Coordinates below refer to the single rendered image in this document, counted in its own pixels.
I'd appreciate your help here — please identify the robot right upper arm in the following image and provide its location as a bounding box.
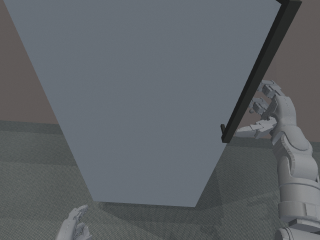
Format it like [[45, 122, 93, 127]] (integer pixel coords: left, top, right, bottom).
[[274, 227, 320, 240]]

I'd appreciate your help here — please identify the right robot hand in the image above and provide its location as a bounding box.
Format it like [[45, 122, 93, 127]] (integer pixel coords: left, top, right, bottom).
[[235, 80, 297, 139]]

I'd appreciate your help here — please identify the right robot forearm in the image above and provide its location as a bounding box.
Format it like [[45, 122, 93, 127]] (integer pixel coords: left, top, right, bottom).
[[270, 125, 320, 235]]

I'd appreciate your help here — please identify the left robot hand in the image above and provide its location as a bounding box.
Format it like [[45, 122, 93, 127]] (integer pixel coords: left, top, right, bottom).
[[55, 204, 92, 240]]

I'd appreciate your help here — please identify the fridge door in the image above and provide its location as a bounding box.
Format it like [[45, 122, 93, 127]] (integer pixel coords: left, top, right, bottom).
[[3, 0, 282, 207]]

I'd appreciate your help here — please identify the handle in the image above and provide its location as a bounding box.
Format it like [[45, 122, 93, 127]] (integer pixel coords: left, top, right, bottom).
[[220, 0, 302, 143]]

